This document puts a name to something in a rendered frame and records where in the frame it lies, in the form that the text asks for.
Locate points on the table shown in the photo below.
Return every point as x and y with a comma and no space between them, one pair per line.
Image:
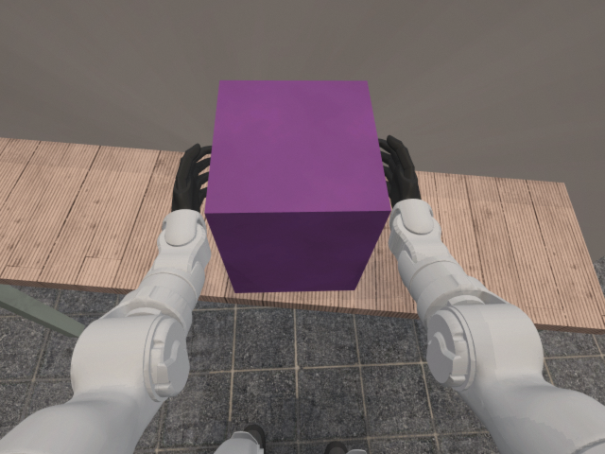
87,217

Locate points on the robot right upper arm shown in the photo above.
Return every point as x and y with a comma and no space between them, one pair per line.
492,357

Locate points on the left robot forearm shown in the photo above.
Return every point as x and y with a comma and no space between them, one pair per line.
173,284

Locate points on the right robot forearm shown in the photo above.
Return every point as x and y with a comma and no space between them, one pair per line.
430,273

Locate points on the carton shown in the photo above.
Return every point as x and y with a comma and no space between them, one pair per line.
297,196

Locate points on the left robot foot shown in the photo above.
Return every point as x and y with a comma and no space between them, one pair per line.
258,434

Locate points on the robot left upper arm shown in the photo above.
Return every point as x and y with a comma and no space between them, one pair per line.
123,370

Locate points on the left robot shin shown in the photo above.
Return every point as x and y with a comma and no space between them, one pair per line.
243,435

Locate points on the robot left hand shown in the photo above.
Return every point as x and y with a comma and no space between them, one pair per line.
186,192

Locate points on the robot right hand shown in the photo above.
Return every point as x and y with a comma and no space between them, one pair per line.
402,181

